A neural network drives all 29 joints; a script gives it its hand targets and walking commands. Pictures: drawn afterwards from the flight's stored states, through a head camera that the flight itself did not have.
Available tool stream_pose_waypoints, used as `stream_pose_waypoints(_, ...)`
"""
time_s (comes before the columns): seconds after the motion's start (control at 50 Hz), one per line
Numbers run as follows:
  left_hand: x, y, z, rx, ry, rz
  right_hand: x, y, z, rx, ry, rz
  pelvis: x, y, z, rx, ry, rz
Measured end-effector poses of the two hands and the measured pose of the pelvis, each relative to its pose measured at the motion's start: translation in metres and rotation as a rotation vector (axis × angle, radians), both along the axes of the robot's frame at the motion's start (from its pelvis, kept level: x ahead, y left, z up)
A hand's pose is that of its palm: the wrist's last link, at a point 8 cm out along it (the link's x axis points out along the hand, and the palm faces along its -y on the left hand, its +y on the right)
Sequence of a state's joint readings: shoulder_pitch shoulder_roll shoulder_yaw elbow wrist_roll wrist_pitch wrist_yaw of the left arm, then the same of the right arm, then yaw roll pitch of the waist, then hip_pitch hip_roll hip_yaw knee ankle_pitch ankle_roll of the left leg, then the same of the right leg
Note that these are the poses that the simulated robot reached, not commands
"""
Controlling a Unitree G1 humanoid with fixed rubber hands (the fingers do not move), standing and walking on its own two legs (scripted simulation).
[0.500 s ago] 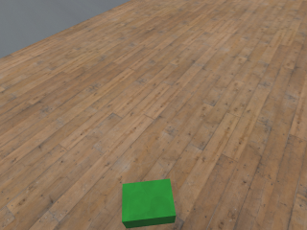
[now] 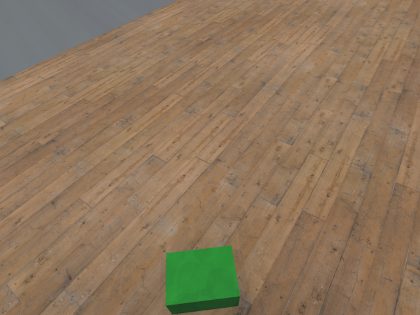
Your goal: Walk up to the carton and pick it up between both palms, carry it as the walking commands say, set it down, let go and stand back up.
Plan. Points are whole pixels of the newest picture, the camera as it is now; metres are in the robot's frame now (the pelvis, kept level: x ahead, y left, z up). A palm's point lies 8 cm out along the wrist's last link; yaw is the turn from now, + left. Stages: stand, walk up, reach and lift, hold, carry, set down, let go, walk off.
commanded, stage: walk up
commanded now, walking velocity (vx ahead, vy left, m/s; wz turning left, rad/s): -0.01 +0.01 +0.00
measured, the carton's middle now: (202, 279) +0.40 +0.10 -0.70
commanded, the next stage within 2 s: none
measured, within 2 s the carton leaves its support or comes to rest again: neither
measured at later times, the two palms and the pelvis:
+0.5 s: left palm out of the picture +0.00 +0.24 -0.14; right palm out of the picture -0.02 -0.21 -0.15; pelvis -0.01 +0.01 +0.00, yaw +0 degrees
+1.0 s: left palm out of the picture -0.01 +0.25 -0.14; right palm out of the picture -0.02 -0.20 -0.15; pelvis -0.01 +0.02 +0.00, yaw +0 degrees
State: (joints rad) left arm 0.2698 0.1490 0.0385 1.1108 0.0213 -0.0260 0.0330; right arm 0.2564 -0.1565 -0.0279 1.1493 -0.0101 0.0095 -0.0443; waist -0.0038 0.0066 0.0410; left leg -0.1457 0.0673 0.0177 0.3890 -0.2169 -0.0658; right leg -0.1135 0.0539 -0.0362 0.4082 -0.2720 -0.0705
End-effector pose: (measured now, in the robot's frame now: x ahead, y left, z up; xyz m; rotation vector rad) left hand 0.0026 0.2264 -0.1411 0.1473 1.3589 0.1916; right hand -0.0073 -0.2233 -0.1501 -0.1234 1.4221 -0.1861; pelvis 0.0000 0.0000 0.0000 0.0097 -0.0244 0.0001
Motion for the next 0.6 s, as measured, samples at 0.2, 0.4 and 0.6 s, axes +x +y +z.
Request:
stream_pose_waypoints(0.2, 0.005, 0.006, -0.001, 0.001, -0.016, 0.001, -0.006, 0.005, 0.001, -0.003, 0.009, 0.004, -0.003, 0.004, 0.0, 0.002, -0.004, 0.0)
stream_pose_waypoints(0.4, 0.003, 0.012, -0.001, 0.0, -0.02, -0.003, -0.012, 0.011, 0.002, -0.003, 0.01, 0.006, -0.008, 0.009, 0.001, 0.003, -0.005, 0.0)
stream_pose_waypoints(0.6, -0.005, 0.017, 0.0, -0.002, -0.007, 0.001, -0.015, 0.016, 0.004, -0.002, 0.006, 0.01, -0.011, 0.014, 0.001, 0.002, -0.005, 0.002)
